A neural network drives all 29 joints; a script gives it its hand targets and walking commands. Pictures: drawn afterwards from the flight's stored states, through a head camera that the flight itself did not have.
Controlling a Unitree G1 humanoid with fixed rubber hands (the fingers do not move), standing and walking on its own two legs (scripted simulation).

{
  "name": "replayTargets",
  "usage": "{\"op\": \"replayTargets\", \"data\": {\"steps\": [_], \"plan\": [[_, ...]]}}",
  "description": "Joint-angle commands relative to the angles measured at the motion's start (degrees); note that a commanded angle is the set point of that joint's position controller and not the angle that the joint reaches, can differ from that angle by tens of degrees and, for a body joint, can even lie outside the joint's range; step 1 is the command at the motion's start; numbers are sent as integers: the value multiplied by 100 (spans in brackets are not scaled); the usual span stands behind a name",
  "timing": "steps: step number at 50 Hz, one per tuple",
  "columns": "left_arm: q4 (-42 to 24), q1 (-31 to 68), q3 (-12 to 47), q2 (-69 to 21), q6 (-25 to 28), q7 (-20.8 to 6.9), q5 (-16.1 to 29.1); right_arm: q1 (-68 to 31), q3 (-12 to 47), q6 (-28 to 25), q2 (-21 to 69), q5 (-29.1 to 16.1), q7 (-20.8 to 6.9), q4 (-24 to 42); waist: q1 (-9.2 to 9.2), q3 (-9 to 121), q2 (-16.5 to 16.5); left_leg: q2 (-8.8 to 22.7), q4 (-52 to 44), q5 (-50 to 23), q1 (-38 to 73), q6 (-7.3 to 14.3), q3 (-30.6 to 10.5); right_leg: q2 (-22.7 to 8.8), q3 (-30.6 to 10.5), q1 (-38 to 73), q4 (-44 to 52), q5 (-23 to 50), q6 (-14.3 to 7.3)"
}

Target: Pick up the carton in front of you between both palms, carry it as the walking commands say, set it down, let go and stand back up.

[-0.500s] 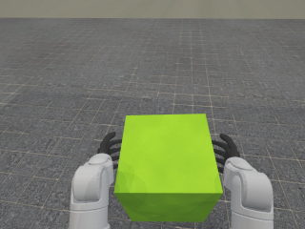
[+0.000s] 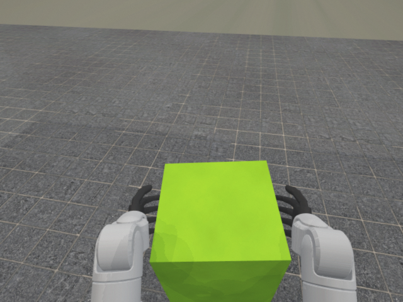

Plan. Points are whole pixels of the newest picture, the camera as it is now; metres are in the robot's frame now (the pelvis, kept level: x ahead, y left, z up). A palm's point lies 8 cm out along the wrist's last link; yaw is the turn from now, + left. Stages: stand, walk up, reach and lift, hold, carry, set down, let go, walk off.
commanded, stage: carry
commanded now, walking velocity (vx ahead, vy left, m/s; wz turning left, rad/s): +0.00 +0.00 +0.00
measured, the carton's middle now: (217, 236) +0.29 +0.00 +0.01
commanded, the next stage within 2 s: hold in 1.34 s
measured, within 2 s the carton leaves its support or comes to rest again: neither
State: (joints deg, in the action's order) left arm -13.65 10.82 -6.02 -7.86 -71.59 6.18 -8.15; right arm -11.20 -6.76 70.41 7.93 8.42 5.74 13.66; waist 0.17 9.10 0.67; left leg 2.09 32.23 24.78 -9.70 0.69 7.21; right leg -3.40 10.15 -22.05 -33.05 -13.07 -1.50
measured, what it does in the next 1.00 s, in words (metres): stands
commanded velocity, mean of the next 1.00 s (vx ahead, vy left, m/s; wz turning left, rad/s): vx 0.00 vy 0.00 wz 0.00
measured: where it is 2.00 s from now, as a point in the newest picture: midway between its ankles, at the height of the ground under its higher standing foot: outside the picture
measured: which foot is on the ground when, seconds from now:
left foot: down 0.00-1.00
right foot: down 0.00-1.00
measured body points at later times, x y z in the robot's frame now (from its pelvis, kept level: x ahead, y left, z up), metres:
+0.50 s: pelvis -0.04 +0.00 +0.00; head -0.08 +0.00 +0.45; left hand +0.24 +0.15 +0.06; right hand +0.24 -0.15 +0.06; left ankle -0.09 +0.10 -0.73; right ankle +0.05 -0.11 -0.73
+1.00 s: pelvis -0.05 +0.01 +0.00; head -0.06 +0.01 +0.45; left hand +0.26 +0.16 +0.03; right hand +0.26 -0.14 +0.03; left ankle -0.09 +0.10 -0.73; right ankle +0.05 -0.11 -0.73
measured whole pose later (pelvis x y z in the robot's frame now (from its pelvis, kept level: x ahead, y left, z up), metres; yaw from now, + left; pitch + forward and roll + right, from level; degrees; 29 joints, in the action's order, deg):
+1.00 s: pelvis -0.05 +0.01 +0.00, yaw +0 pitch +1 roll +0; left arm 13.7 15.0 -11.6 -8.7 -39.9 2.1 -15.2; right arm -15.2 -11.5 39.2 8.8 15.2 2.5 -13.8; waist -0.3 4.8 0.2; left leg 0.9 33.0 21.1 -13.5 2.0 7.9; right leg -4.5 9.2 -23.8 -29.4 -6.8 -1.2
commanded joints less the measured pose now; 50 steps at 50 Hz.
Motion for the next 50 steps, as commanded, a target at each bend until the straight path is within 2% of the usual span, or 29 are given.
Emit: {"op": "replayTargets", "data": {"steps": [1,10,19,29,41,45,50], "plan": [[-456,3079,4001,-5392,108,-1659,2601,-2848,4011,29,5470,-2575,-1619,228,-10,1093,-27,681,-545,-2212,-324,50,-503,-623,-725,1164,287,1920,-105],[-123,3082,4004,-5468,198,-1691,2486,-2838,4032,-63,5561,-2481,-1666,-132,3,842,-38,658,-809,-1332,-582,105,-566,-620,-792,1045,569,1220,-70],[274,3098,3927,-5493,916,-1791,2242,-2758,3914,-777,5588,-2158,-1718,-523,10,795,-70,629,-906,-995,-658,179,-602,-609,-828,973,713,843,-24],[915,2748,3393,-5232,1881,-1826,1637,-2483,3422,-1746,5321,-1582,-1734,-1103,-13,902,-104,617,-832,-1088,-677,206,-604,-615,-825,1025,648,967,-4],[2445,3293,2349,-5340,3419,-1916,737,-3142,2438,-3263,5428,-752,-1844,-2586,-18,1000,-101,586,-775,-1045,-677,213,-626,-601,-827,1084,664,1004,-4],[2570,3345,2392,-5516,3606,-1948,720,-3198,2485,-3453,5588,-742,-1878,-2708,-30,1171,-101,585,-649,-1329,-542,203,-604,-615,-788,1139,601,1258,-22],[2192,3039,2774,-5531,3401,-1915,919,-2905,2865,-3250,5601,-962,-1850,-2320,-43,1310,-67,606,-502,-1827,-377,181,-583,-625,-716,1159,487,1629,-43]]}}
